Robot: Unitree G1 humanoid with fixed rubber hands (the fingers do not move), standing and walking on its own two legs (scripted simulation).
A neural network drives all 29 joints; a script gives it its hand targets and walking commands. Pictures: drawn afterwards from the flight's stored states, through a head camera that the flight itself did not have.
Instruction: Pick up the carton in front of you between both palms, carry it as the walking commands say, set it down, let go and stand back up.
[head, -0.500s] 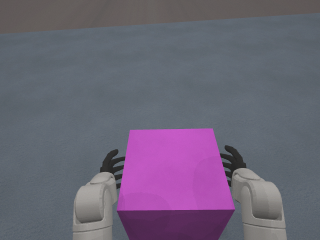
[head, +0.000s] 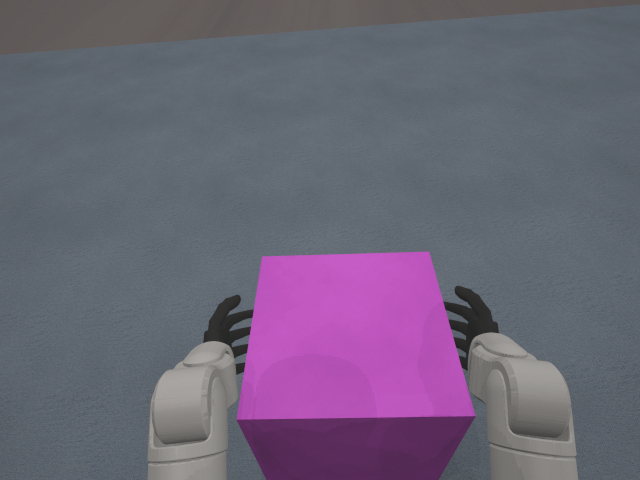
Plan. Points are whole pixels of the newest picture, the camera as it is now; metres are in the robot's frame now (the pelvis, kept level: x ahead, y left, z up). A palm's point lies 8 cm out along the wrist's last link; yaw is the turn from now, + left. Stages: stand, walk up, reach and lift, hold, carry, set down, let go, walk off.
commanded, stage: carry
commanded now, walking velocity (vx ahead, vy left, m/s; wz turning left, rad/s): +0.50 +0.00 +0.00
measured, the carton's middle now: (348, 376) +0.27 +0.00 -0.01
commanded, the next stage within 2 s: hold in 1.98 s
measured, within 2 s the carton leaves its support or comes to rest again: neither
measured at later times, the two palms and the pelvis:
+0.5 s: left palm (244, 194) +0.56 +0.17 +0.07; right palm (423, 187) +0.55 -0.13 +0.08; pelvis +0.28 +0.03 +0.00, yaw -3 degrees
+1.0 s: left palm (264, 157) +0.65 +0.14 +0.08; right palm (429, 151) +0.65 -0.16 +0.08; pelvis +0.38 +0.00 -0.01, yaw -2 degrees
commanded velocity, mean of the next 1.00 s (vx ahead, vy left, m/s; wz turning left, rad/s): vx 0.06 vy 0.00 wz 0.00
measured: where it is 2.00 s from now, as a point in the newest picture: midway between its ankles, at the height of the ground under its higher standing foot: (347, 475)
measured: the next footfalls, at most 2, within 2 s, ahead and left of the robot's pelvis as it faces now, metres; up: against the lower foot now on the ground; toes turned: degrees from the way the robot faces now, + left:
left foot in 0.28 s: +0.37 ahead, +0.13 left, +0.00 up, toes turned -5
right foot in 0.56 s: +0.36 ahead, -0.10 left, +0.00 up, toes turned +3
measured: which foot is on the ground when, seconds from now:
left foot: up 0.00-0.26, down 0.28-1.00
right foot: down 0.00-0.32, up 0.34-0.54, down 0.56-1.00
